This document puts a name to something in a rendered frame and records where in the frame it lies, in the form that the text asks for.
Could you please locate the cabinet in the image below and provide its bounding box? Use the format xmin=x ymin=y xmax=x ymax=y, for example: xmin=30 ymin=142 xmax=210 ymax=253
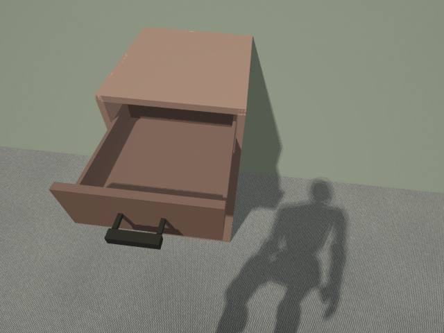
xmin=94 ymin=26 xmax=253 ymax=242

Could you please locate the handle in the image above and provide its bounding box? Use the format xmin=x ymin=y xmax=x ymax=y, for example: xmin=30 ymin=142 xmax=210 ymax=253
xmin=104 ymin=213 xmax=166 ymax=250

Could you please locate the drawer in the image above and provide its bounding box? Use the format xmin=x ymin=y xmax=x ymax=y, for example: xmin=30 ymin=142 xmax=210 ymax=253
xmin=49 ymin=104 xmax=237 ymax=240

